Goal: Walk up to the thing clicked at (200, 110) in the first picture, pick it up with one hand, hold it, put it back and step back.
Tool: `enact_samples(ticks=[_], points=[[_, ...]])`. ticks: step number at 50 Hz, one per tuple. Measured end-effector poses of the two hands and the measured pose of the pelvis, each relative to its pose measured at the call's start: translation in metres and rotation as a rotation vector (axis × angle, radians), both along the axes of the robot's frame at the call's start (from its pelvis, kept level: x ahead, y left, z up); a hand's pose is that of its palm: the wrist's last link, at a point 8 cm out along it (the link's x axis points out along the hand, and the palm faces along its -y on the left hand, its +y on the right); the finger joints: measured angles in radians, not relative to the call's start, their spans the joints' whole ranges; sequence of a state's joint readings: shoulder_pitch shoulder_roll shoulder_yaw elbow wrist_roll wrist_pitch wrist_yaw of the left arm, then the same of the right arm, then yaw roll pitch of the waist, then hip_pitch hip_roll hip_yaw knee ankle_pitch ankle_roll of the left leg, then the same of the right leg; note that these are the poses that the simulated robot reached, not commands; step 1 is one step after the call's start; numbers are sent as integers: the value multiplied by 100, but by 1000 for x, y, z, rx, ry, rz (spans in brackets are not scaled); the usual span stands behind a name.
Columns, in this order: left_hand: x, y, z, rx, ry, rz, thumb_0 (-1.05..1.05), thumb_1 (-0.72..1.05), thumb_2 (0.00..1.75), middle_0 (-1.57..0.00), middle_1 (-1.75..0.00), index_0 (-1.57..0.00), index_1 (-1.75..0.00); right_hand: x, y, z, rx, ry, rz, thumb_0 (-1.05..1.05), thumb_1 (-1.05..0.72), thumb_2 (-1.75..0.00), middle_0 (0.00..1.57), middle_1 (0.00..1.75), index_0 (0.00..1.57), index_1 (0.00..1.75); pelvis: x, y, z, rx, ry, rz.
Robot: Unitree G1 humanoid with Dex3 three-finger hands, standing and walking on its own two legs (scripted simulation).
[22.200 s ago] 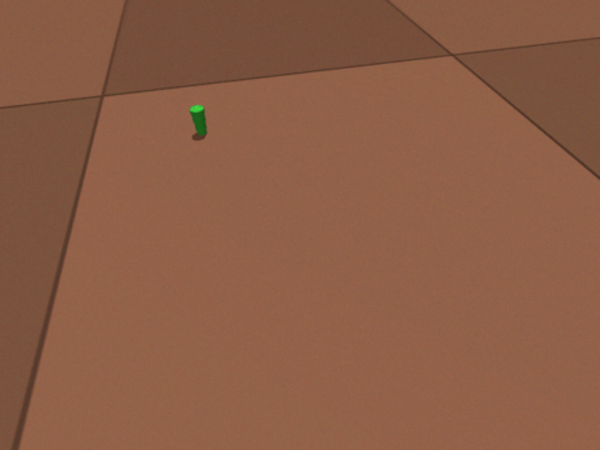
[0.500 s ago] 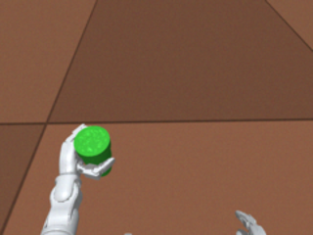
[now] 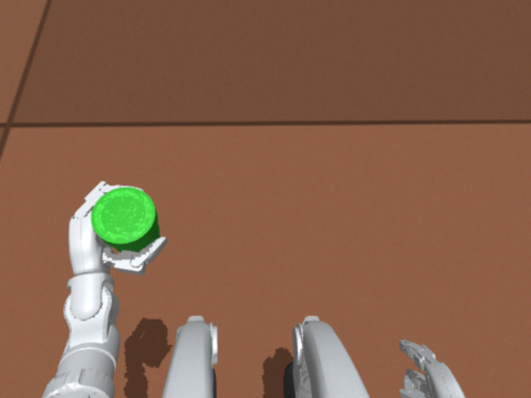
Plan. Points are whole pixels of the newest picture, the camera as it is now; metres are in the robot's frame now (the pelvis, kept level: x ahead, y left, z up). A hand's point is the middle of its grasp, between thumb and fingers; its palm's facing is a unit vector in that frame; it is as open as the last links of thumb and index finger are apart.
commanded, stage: crouch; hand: left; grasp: from the side
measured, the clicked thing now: (135, 232) +0.37 +0.20 -0.05
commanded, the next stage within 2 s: lower in 1.28 s
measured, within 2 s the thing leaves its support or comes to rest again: neither
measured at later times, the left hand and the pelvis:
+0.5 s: hand (151, 258) +0.38 +0.22 -0.25, palm faces +0.22 -0.97 -0.06, open 9.9 cm; pelvis -0.06 +0.00 -0.19, yaw -3 degrees
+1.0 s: hand (154, 263) +0.40 +0.24 -0.36, palm faces +0.20 -0.98 -0.05, open 9.9 cm; pelvis -0.06 +0.01 -0.27, yaw -6 degrees
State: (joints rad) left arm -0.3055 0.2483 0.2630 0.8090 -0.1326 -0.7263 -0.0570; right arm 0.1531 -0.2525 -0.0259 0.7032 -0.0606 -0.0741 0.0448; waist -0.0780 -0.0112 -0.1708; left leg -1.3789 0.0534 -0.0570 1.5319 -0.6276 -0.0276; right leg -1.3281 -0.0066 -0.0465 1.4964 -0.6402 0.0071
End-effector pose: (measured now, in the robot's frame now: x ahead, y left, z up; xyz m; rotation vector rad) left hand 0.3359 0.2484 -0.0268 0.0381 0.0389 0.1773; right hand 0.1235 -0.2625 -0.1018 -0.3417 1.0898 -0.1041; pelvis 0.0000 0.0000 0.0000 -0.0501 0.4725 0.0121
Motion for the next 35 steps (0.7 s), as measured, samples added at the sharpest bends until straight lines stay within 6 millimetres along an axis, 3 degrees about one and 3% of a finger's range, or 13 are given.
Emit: enact_samples(ticks=[12, 22, 29, 35], points=[[8, 13, -110, -5, 26, 54, -3, -35, 107, -73, -101, -73, -102, -22, 17, -111, 52, 99, 31, 0, -93, -91, 20, 30, 20, 30, -25, 3, -91, -11, 110, -18], [17, 20, -200, 13, 24, 36, -3, -37, 109, -73, -102, -74, -102, -66, 2, -181, -3, 171, 33, 0, -93, -91, 20, 30, 21, 30, -53, 0, -172, -23, 105, -31], [18, 27, -242, 7, 40, 51, -3, -37, 109, -74, -102, -74, -102, -102, -6, -218, -28, 236, 1, 0, -94, -91, 20, 30, 20, 30, -63, 0, -212, -24, 77, -36], [26, 31, -266, -1, 37, 52, -3, -37, 109, -74, -101, -74, -102, -119, -7, -240, -41, 276, -5, 0, -94, -91, 20, 30, 20, 30, -65, 1, -236, -31, 60, -45]])
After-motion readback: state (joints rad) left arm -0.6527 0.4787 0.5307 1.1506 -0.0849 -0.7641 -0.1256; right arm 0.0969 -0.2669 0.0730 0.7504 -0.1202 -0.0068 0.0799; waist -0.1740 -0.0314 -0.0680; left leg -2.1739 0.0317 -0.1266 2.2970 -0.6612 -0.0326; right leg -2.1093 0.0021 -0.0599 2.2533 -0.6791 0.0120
